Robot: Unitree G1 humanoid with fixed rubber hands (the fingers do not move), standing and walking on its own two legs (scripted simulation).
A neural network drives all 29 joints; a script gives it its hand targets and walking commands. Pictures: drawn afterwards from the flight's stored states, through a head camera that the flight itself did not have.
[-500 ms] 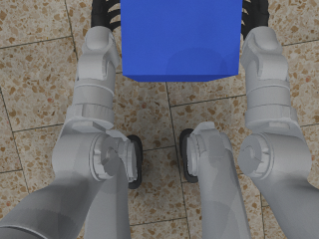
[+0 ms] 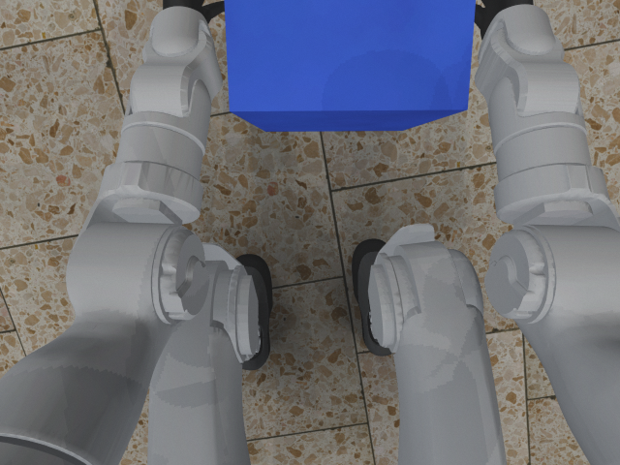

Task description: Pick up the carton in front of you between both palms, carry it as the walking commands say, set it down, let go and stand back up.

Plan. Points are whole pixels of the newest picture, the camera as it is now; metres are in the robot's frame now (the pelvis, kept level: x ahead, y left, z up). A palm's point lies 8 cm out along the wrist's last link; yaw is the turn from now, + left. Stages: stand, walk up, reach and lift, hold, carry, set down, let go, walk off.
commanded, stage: set down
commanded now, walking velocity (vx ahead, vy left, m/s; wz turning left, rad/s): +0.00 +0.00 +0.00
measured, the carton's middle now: (339, 33) +0.53 -0.07 -0.23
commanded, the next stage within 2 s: none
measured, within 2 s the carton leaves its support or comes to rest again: rests again in 0.12 s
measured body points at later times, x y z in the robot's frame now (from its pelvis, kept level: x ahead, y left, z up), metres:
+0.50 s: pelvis -0.01 +0.01 -0.01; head +0.35 -0.02 +0.24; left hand +0.56 +0.09 -0.18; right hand +0.52 -0.22 -0.18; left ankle +0.10 +0.12 -0.34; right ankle +0.11 -0.11 -0.34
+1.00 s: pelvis -0.01 +0.01 -0.01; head +0.37 -0.02 +0.22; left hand +0.56 +0.12 -0.22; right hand +0.51 -0.24 -0.22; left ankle +0.10 +0.12 -0.34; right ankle +0.11 -0.11 -0.34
